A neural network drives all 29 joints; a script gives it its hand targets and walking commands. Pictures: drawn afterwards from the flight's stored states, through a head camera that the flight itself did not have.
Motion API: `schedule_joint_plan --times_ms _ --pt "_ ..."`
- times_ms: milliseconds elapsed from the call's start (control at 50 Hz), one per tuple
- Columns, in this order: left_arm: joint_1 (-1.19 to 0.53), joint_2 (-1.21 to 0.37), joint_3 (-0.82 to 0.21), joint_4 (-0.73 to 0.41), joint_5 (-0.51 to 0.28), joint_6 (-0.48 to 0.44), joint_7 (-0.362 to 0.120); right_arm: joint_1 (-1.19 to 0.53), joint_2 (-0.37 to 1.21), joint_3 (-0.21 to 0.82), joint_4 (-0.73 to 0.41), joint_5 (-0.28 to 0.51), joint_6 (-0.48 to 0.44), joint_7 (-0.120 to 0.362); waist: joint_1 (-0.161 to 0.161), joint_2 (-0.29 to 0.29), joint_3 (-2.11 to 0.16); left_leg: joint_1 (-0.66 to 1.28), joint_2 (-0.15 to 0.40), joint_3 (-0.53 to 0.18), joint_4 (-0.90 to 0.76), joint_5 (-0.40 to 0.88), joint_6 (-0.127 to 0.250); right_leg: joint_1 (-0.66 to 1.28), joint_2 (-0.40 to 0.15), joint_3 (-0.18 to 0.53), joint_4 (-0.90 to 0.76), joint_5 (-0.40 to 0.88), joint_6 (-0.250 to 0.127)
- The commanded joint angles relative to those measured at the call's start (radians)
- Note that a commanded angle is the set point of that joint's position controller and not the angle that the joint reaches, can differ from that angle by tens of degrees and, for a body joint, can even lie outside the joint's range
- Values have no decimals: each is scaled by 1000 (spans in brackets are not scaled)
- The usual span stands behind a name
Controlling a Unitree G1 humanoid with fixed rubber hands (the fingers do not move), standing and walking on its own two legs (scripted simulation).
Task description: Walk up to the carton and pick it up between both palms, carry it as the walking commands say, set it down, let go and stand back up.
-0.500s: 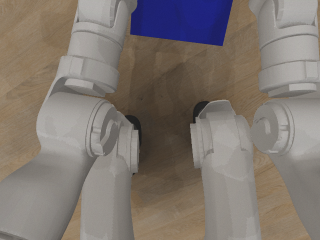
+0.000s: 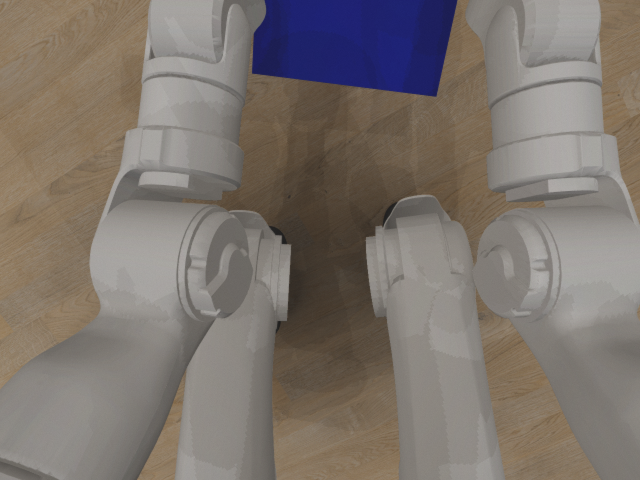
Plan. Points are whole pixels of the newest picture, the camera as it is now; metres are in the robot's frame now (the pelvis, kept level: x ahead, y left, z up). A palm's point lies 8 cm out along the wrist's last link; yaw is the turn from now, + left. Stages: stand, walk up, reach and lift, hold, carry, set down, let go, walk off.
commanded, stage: reach and lift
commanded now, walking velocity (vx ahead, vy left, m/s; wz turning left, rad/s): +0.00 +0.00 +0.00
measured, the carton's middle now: out of the picture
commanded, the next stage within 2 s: none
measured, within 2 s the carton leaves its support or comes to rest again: neither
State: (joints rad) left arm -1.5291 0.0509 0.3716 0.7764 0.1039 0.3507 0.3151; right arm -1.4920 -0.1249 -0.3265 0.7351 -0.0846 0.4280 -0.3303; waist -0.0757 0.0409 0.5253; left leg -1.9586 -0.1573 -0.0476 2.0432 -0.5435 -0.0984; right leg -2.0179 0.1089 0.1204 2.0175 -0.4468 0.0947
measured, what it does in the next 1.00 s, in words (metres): rises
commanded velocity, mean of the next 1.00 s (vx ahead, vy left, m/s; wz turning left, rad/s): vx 0.00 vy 0.00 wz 0.00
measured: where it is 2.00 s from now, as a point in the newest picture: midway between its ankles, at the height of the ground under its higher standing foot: (337, 291)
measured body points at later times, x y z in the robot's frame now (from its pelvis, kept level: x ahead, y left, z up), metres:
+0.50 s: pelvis -0.01 +0.00 +0.05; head +0.33 -0.05 +0.33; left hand +0.57 +0.05 -0.05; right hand +0.54 -0.19 -0.06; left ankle +0.14 +0.13 -0.38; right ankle +0.16 -0.13 -0.38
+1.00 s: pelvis -0.02 +0.01 +0.10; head +0.30 -0.04 +0.40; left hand +0.55 +0.06 +0.03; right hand +0.52 -0.19 +0.02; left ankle +0.14 +0.13 -0.38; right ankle +0.16 -0.13 -0.38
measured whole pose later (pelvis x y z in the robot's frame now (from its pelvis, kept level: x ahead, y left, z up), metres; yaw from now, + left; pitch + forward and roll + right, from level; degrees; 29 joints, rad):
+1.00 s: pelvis -0.02 +0.01 +0.10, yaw -1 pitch +18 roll +2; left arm -1.39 -0.01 0.37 0.68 0.11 0.43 0.32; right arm -1.36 -0.07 -0.34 0.64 -0.10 0.50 -0.32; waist -0.08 0.03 0.52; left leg -1.58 -0.15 -0.06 1.73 -0.47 -0.06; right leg -1.62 0.11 0.15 1.69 -0.39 0.11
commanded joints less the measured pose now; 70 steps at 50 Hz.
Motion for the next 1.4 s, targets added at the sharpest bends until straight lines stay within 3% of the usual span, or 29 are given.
schedule_joint_plan --times_ms 0,220,420,540,740,1000,1240,1380 --pt "-800 -1040 -519 -107 -181 9 -458 -834 1151 519 -187 220 -46 488 -30 -52 -2300 541 -29 142 -226 147 86 958 18 -217 -214 205 -36" --pt "-759 -1081 -523 -122 -182 28 -451 -812 1231 557 -197 246 -15 495 12 -74 -2380 610 -34 135 -300 179 92 1029 26 -218 -276 219 -28" --pt "-697 -1108 -557 -151 -197 28 -470 -735 1251 575 -223 234 -18 485 -12 -63 -2420 659 -39 126 -357 219 88 1122 31 -207 -333 272 -25" --pt "-722 -1110 -593 -188 -214 37 -462 -751 1245 594 -260 250 -10 471 -24 -58 -2448 725 -34 116 -397 189 88 1158 30 -205 -374 236 -28" --pt "-703 -1129 -562 -143 -193 51 -456 -738 1264 555 -203 236 6 480 -10 -44 -2372 794 -21 104 -485 110 89 1136 25 -204 -450 125 -38" --pt "-633 -1168 -593 -190 -204 54 -462 -661 1294 584 -244 227 13 489 -17 -55 -2434 916 -24 91 -566 175 90 1264 28 -190 -527 190 -38" --pt "-598 -1176 -600 -191 -200 48 -456 -618 1322 598 -236 234 13 471 9 -66 -2361 987 -14 80 -661 107 98 1339 27 -171 -628 110 -41" --pt "-540 -1194 -596 -183 -191 47 -463 -549 1343 593 -220 219 15 473 11 -62 -2347 1045 -10 73 -718 125 98 1398 25 -161 -683 129 -44"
